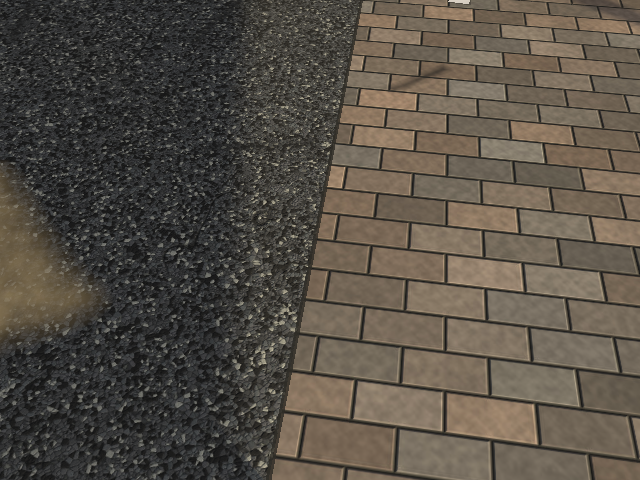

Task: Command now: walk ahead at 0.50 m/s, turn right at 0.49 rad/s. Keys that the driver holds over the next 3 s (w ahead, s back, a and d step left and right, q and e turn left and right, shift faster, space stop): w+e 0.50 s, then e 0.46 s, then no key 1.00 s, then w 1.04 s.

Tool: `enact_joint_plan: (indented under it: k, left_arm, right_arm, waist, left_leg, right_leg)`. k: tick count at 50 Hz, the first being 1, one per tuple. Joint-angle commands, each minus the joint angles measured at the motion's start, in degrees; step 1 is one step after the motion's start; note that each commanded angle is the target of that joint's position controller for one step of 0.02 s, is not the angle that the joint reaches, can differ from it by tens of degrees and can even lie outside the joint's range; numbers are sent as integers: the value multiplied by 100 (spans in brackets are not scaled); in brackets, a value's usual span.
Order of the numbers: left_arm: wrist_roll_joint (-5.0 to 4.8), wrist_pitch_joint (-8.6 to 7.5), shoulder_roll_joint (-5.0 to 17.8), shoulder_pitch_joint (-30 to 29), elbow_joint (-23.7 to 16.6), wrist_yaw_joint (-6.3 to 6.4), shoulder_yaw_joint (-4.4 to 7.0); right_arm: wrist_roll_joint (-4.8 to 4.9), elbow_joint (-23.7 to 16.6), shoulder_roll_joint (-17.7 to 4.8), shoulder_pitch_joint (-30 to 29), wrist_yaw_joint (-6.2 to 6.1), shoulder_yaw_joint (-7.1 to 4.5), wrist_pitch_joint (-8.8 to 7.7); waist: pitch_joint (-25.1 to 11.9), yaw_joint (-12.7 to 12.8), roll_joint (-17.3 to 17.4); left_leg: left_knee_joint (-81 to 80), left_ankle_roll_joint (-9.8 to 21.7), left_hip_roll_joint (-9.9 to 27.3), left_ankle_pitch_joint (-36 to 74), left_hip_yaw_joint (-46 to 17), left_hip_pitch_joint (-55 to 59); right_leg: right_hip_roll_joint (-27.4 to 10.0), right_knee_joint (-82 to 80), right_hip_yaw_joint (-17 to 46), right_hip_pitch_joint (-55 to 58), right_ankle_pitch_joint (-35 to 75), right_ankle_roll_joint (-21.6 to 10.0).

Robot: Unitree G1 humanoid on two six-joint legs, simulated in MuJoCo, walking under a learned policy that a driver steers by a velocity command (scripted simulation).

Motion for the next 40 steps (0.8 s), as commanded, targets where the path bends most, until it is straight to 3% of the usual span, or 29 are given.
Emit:
enact_joint_plan:
  k: [1, 5, 7, 8, 9, 10, 11, 12, 13, 14, 15, 16, 17, 20, 25, 29, 31, 32, 33, 34, 35, 36, 37, 38, 39, 40]
  left_arm:
    - [29, -57, 48, -436, -461, -117, -53]
    - [20, -48, 113, -966, -818, -236, -57]
    - [13, -31, 246, -864, -920, -279, 10]
    - [5, -14, 368, -583, -902, -279, 81]
    - [-20, -4, 571, 61, -772, -264, 208]
    - [-31, 15, 933, 1021, -518, -184, 416]
    - [-39, 76, 1564, 1595, -392, -45, 601]
    - [-14, -11, 1808, 1312, -611, -80, 570]
    - [20, -82, 1258, 1362, -644, -119, 409]
    - [26, -147, 1005, 1182, -620, -114, 342]
    - [7, -176, 834, 789, -675, -106, 292]
    - [33, -184, 613, 452, -764, -84, 225]
    - [100, -185, 549, 290, -868, -55, 191]
    - [73, -217, 736, 378, -883, 40, 243]
    - [9, -147, 856, 762, -804, 174, 289]
    - [-12, 8, 847, 1110, -679, 236, 310]
    - [8, 80, 806, 992, -761, 290, 312]
    - [8, 98, 753, 799, -853, 306, 299]
    - [18, 89, 587, 685, -962, 302, 248]
    - [129, 76, 256, 740, -1148, 301, 131]
    - [51, 61, 39, 2148, -1097, 254, 55]
    - [-32, 108, 735, 2240, -932, 244, 170]
    - [-55, 204, 1021, 1457, -1014, 270, 270]
    - [-32, 321, 1031, 1060, -1084, 318, 296]
    - [2, 421, 1004, 912, -1162, 345, 320]
    - [-13, 496, 832, 974, -1189, 337, 298]
  right_arm:
    - [48, -373, -909, -361, -75, -198, -65]
    - [166, -193, -1059, -38, -89, -267, 105]
    - [206, -201, -1198, -112, -113, -306, 194]
    - [224, -225, -1281, -166, -133, -327, 243]
    - [237, -250, -1322, -250, -149, -331, 301]
    - [235, -285, -1249, -270, -169, -286, 313]
    - [36, -477, -765, -58, -163, -134, 244]
    - [39, -735, -320, 124, -90, 51, 16]
    - [265, -838, -835, -579, 2, -57, -177]
    - [367, -936, -862, -858, 36, -53, -277]
    - [251, -862, -810, -845, -10, -52, -312]
    - [113, -801, -902, -809, -48, -112, -274]
    - [76, -782, -917, -705, -37, -137, -197]
    - [9, -859, -697, -767, -44, -98, -36]
    - [50, -1163, -429, -1812, 23, 37, -51]
    - [75, -1330, -641, -2085, 110, -29, -116]
    - [70, -1284, -791, -1838, 137, -97, -148]
    - [46, -1205, -831, -1527, 126, -128, -172]
    - [-36, -1149, -958, -1144, 90, -171, -200]
    - [-158, -1144, -1321, -522, 36, -232, -191]
    - [-163, -1092, -1456, -382, 57, -245, -65]
    - [17, -1166, -1139, -550, 69, -207, 46]
    - [25, -1295, -745, -786, 19, -99, 128]
    - [-15, -1297, -607, -1096, -8, -25, 222]
    - [-22, -1295, -568, -1320, -25, 4, 282]
    - [-64, -1252, -662, -1440, -44, -16, 311]
  waist:
    - [302, 31, 438]
    - [435, -99, 460]
    - [244, 79, 621]
    - [3, 273, 745]
    - [-353, 658, 754]
    - [-851, 1138, 596]
    - [-1320, 1096, -500]
    - [-2103, 638, -1180]
    - [-1916, 1024, -406]
    - [-1202, 936, -272]
    - [-761, 641, 200]
    - [-527, 433, 161]
    - [-459, 271, 54]
    - [-341, 187, 97]
    - [-107, 579, -157]
    - [-179, 658, -319]
    - [-319, 491, -457]
    - [-429, 290, -492]
    - [-730, 78, -379]
    - [-1566, -87, 432]
    - [-2494, 488, 2083]
    - [-2427, 411, 1614]
    - [-1641, 169, 1141]
    - [-1172, 205, 779]
    - [-776, 293, 842]
    - [-536, 418, 1014]
  left_leg:
    - [-710, 748, 1616, 1533, -317, -306]
    - [-303, 636, 1862, 2082, -96, 577]
    - [279, 510, 1900, 3628, 63, 826]
    - [812, 439, 1878, 4628, 135, 870]
    - [1739, 327, 1761, 5225, 250, 726]
    - [3071, 100, 1514, 4753, 371, 21]
    - [5074, -234, 1029, 1617, 387, -1938]
    - [6608, -441, -134, -2259, -869, -3737]
    - [6796, -296, 183, -1999, -1654, -4406]
    - [6477, -149, 422, -1510, -1574, -4598]
    - [5920, -126, 680, -1091, -1567, -4291]
    - [5451, -164, 832, -848, -1566, -3872]
    - [5273, -208, 899, -676, -1593, -3511]
    - [4505, -463, 824, -279, -1438, -3286]
    - [2336, -616, 408, 1518, -1333, -2885]
    - [1554, -494, 55, 1656, -1417, -2488]
    - [1384, -339, 19, 1316, -1515, -2251]
    - [1159, -227, 47, 1466, -1465, -1883]
    - [940, -40, 312, 2118, -1519, -1110]
    - [1320, 331, 1461, 3839, -2454, 404]
    - [1445, 1503, 2966, 4657, -4444, 2025]
    - [1150, 1507, 2921, 2881, -4802, 1699]
    - [966, 1232, 2476, 2049, -3895, 1048]
    - [791, 1046, 2151, 1599, -3258, 311]
    - [626, 1023, 1955, 1384, -2865, -375]
    - [398, 975, 1738, 1250, -2437, -1006]
  right_leg:
    - [-32, -740, -211, 194, 608, -58]
    - [93, -1265, -481, -42, 31, -289]
    - [370, -1345, -775, 380, -539, -488]
    - [596, -1310, -960, 850, -850, -608]
    - [863, -1462, -1095, 1700, -910, -771]
    - [1048, -1828, -961, 3210, -570, -1000]
    - [-143, -1961, 1069, 5009, -608, -1542]
    - [-1258, -2986, 4331, 6214, -1523, -2598]
    - [-1198, -3372, 4060, 6181, -1612, -2293]
    - [-1000, -3354, 3181, 5515, -1300, -2069]
    - [-724, -3347, 2531, 4636, -795, -1847]
    - [-529, -3421, 2063, 3946, -221, -1733]
    - [-420, -3553, 1888, 3497, 99, -1722]
    - [-245, -3744, 1447, 2877, 801, -1764]
    - [203, -3672, 991, 2479, 131, -1341]
    - [148, -2906, 1372, 2867, 753, -1060]
    - [89, -2365, 1732, 3163, 938, -909]
    - [196, -2004, 1788, 3175, 980, -772]
    - [518, -1323, 1634, 2992, 928, -542]
    - [938, 249, 1161, 2231, -697, -258]
    - [1556, 1849, 804, 768, -4323, 46]
    - [987, 2528, 805, 309, -3732, 183]
    - [815, 2703, 548, 44, -3244, 307]
    - [646, 2568, 352, 94, -2887, 374]
    - [497, 2413, 292, 239, -2698, 411]
    - [422, 2184, 169, 620, -2555, 414]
